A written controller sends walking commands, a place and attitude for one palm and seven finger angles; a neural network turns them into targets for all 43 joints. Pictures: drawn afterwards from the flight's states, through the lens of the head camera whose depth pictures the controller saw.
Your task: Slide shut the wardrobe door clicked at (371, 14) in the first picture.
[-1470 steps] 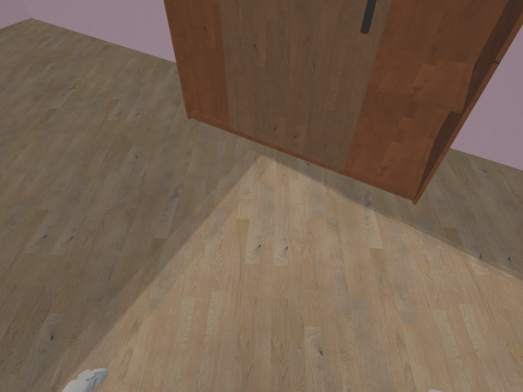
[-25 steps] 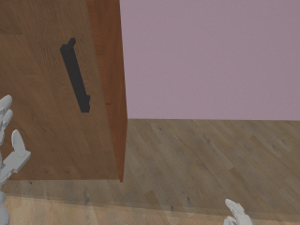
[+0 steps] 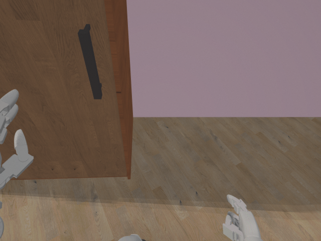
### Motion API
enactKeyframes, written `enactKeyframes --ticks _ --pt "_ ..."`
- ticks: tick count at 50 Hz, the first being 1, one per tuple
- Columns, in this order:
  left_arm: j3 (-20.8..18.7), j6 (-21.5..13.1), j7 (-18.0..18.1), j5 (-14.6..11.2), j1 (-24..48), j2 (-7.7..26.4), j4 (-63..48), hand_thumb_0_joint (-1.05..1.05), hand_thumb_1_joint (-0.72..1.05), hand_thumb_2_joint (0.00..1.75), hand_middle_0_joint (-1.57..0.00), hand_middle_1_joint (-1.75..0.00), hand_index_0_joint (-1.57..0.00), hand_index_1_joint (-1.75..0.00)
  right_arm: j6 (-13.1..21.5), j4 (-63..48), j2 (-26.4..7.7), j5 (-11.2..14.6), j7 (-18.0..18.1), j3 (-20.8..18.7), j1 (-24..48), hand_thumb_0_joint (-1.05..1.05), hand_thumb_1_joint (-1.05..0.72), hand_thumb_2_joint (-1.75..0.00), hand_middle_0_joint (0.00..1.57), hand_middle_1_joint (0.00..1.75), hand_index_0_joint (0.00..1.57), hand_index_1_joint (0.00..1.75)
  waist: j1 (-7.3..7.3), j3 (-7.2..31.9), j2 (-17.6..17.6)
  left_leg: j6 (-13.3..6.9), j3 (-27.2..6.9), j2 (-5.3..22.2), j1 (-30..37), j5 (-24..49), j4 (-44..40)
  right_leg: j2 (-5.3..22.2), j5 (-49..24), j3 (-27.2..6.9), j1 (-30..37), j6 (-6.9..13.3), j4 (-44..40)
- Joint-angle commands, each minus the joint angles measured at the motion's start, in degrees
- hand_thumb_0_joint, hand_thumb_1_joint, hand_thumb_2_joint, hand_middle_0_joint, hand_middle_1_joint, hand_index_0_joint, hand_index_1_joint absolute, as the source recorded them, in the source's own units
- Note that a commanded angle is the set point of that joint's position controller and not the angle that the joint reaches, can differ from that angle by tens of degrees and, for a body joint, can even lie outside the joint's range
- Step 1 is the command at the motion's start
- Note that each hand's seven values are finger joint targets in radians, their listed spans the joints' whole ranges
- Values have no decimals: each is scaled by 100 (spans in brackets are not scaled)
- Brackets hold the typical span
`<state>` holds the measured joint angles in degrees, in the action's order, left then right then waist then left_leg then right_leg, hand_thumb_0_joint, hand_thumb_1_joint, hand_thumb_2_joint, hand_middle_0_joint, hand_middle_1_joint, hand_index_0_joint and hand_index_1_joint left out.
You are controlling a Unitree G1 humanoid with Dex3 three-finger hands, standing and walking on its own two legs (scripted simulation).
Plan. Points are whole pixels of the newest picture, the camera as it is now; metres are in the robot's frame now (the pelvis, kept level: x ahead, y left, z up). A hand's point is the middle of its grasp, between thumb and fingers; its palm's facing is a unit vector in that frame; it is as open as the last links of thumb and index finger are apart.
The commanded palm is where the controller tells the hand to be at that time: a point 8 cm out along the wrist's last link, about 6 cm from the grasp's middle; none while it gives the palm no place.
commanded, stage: stop stepping back and stand still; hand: left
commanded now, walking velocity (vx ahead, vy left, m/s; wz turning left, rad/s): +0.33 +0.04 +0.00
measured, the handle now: (93, 64) +0.57 +0.29 +0.13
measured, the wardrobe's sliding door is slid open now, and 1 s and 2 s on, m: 0.00 0.00 0.00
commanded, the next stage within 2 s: let the arm hang, fingers relaxed in 0.74 s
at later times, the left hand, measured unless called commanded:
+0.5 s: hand out of the picture +0.09 +0.33 +0.17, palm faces +0.56 -0.74 -0.38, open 7.4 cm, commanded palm +0.03 +0.35 +0.19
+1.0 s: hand out of the picture +0.08 +0.31 -0.06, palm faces +0.18 -0.90 -0.41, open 7.4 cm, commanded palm none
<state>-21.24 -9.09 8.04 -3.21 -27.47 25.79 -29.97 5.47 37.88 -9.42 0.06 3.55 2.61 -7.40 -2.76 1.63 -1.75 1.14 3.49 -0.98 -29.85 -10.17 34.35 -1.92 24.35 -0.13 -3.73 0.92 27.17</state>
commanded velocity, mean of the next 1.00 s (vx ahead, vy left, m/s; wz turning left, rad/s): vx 0.11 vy -0.04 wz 0.00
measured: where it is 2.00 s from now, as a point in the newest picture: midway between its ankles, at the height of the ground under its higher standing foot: outside the picture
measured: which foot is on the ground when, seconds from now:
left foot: up 0.00-0.00, down 0.02-0.18, up 0.20-0.40, down 0.42-1.00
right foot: down 0.00-1.00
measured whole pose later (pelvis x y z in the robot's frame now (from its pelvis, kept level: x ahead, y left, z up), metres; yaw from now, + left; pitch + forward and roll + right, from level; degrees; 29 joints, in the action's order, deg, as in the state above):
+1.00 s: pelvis -0.09 +0.05 -0.01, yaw +6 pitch +0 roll +2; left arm -6.6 2.5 0.9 1.3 -15.2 17.8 22.2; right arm 1.5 44.1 -17.3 -2.1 -0.1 -1.0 -9.4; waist 1.0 1.6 1.2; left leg -1.8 4.1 -1.6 -20.6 -19.0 39.3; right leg 1.3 21.3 0.7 -21.6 0.5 42.9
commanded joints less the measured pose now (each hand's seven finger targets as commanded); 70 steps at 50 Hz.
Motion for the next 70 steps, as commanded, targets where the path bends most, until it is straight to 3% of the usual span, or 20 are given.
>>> enactKeyframes --ticks 1,2,3,5,8,9,10,11,14,19,22,31,36,41,42,47,50,53,59,70 --pt "-934 -63 120 -60 -11 973 -1110 0 90 90 -20 -30 -20 -30 204 -1035 -985 98 153 -381 280 0 -90 -90 20 30 20 30 303 1412 1368 -538 -1194 799 2793 3746 -692 116 -2685 351 -1272 -297 1401" --pt "-875 -52 86 -120 6 925 -992 0 90 90 -20 -30 -20 -30 239 -1060 -1045 81 94 -399 237 0 -90 -90 20 30 20 30 221 1108 2025 -730 -1758 1285 2409 3052 -1371 -148 342 71 -1426 -280 1677" --pt "-638 -106 48 -146 317 663 -850 0 90 90 -20 -30 -20 -30 283 -1013 -1047 129 61 -378 145 0 -90 -90 20 30 20 30 251 355 1769 -663 -1914 1400 1552 919 -1930 -76 1204 -149 -1340 -216 1611" --pt "-966 23 127 -98 -94 926 -598 0 90 90 -20 -30 -20 -30 304 -1171 -1007 28 91 -413 238 0 -90 -90 20 30 20 30 120 129 1507 -347 -1950 1209 353 -2299 -2839 -194 844 244 -648 -33 901" --pt "-930 -14 117 -28 -282 888 -770 0 90 90 -20 -30 -20 -30 187 -1261 -965 13 75 -521 30 0 -90 -90 20 30 20 30 197 209 1011 466 -637 292 -473 -2957 -1880 17 569 385 233 386 -327" --pt "-940 -45 121 25 -421 989 -856 0 90 90 -20 -30 -20 -30 116 -1280 -920 27 55 -584 -20 0 -90 -90 20 30 20 30 207 249 -198 358 71 -215 220 -2141 361 1002 1520 -636 -1026 690 -1337" --pt "-1003 -91 143 -14 -294 1105 -1111 0 90 90 -20 -30 -20 -30 117 -1255 -1013 77 58 -689 111 0 -90 -90 20 30 20 30 182 1 -1444 240 -401 -413 671 -1720 2772 2390 2525 -2767 -2867 1231 -2303" --pt "-938 -145 166 18 -15 1074 -1253 0 90 90 -20 -30 -20 -30 133 -1050 -1056 29 91 -607 131 0 -90 -90 20 30 20 30 321 -555 -1097 164 -568 -177 237 -1253 3466 2366 2023 -2606 -3205 1228 -2372" --pt "-843 -354 252 130 284 898 -862 0 90 90 -20 -30 -20 -30 212 -923 -868 -15 98 -394 -30 0 -90 -90 20 30 20 30 461 -73 -82 24 -384 439 257 -1046 2235 1692 455 -758 -2104 659 -1573" --pt "-600 -399 414 283 668 670 -497 0 90 90 -20 -30 -20 -30 428 -775 -1047 -60 296 -598 -258 0 -90 -90 20 30 20 30 344 215 295 -209 169 230 1771 -1205 -734 1198 333 -469 -1484 468 -662" --pt "-759 -441 399 188 364 753 -934 0 90 90 -20 -30 -20 -30 402 -1063 -1190 26 271 -599 -111 0 -90 -90 20 30 20 30 263 104 1712 -771 -2044 1774 2055 -473 -1714 188 20 441 -2249 -138 1284" --pt "-672 -279 248 194 323 644 -770 0 90 90 -20 -30 -20 -30 420 -948 -985 15 59 -477 -2 0 -90 -90 20 30 20 30 319 -50 848 -433 -629 1221 505 -2008 -1271 317 -572 310 -411 10 -120" --pt "-768 -100 252 84 121 709 -333 0 90 90 -20 -30 -20 -30 199 -924 -814 9 37 -442 37 0 -90 -90 20 30 20 30 297 -158 -923 -143 -23 374 456 -1541 919 1637 1131 -1982 -1204 864 -1497" --pt "-840 -314 334 100 263 805 -901 0 90 90 -20 -30 -20 -30 230 -972 -803 11 93 -345 76 0 -90 -90 20 30 20 30 315 289 198 -208 -214 480 1480 -277 -671 1196 -1397 -614 -775 441 -456" --pt "1538 498 -550 605 430 -532 3727 0 90 90 -20 -30 -20 -30 397 461 -1652 -128 -517 -745 -189 0 -90 -90 20 30 20 30 623 84 589 -353 -769 988 1462 1502 52 1132 -2845 179 -1721 132 988" --pt "1589 944 -794 481 1108 -515 4470 0 90 90 -20 -30 -20 -30 -240 -12 -1588 -233 -362 -582 -176 0 -90 -90 20 30 20 30 399 -108 488 -1079 -1941 1638 722 1506 -1160 295 414 -53 -1884 -125 2079" --pt "1629 810 -728 485 952 -208 5678 0 90 90 -20 -30 -20 -30 -322 61 -1702 -208 -336 -559 109 0 -90 -90 20 30 20 30 61 505 -407 -654 -1146 1006 1181 2383 -287 555 -2382 -163 -654 -16 388" --pt "1789 770 -709 466 1411 50 6641 0 90 90 -20 -30 -20 -30 -521 432 -1397 -153 -321 -534 -115 0 -90 -90 20 30 20 30 346 472 -1015 -145 -391 256 1311 -543 4 1564 -3474 -1304 -658 628 -254" --pt "1885 797 -682 409 1584 -292 7810 0 90 90 -20 -30 -20 -30 -600 1198 -1220 -179 -284 -451 -168 0 -90 -90 20 30 20 30 336 140 1122 -259 -718 636 1872 31 -1049 873 -1373 -720 -822 287 -704" --pt "1949 779 -691 401 1696 -187 8985 0 90 90 -20 -30 -20 -30 -585 2058 -1435 -134 -263 -479 -488 0 -90 -90 20 30 20 30 315 -260 89 -288 -751 721 1917 -242 -1566 826 -762 -612 -712 247 -1331"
